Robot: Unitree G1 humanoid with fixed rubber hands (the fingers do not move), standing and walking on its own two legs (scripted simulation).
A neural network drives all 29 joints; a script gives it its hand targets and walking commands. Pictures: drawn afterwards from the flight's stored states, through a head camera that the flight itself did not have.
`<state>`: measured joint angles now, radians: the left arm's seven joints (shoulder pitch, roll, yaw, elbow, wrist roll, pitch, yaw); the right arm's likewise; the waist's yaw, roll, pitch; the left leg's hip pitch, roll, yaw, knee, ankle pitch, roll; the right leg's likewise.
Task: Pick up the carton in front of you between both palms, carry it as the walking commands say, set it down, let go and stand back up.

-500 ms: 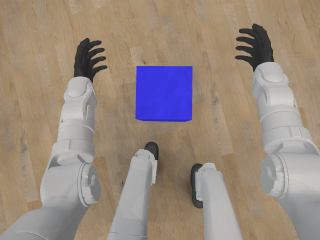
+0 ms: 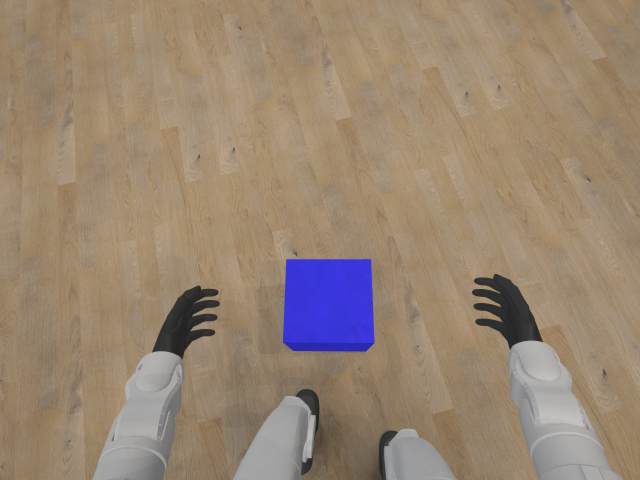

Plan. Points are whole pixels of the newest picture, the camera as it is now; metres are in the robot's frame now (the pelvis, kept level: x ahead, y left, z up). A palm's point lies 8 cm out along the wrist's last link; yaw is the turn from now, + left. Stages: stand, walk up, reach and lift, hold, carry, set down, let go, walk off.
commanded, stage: let go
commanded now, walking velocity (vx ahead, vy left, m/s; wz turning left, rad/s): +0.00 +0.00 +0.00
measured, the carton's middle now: (329, 308) +0.40 +0.05 -0.62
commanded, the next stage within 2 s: stand in 0.72 s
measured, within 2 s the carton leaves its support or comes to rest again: neither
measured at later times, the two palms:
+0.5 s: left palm (182, 394) +0.19 +0.20 -0.03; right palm (618, 430) +0.19 -0.27 -0.03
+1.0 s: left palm (126, 414) +0.16 +0.27 -0.07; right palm out of the picture +0.17 -0.30 -0.04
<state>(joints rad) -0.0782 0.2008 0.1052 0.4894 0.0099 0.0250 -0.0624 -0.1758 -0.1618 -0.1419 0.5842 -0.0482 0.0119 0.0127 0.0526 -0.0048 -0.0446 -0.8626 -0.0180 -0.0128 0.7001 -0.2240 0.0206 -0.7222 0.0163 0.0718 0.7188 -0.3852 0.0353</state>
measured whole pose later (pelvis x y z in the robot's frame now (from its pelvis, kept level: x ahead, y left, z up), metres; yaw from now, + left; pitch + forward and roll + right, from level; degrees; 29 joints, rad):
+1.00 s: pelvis +0.03 -0.01 +0.03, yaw +0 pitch +0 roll +0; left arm 0.24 0.34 0.06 0.64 0.04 0.05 0.02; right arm 0.17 -0.32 -0.05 0.75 -0.05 0.01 -0.01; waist 0.00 -0.05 0.01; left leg -0.27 -0.01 -0.01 0.54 -0.27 0.01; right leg -0.11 0.01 0.07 0.49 -0.38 0.01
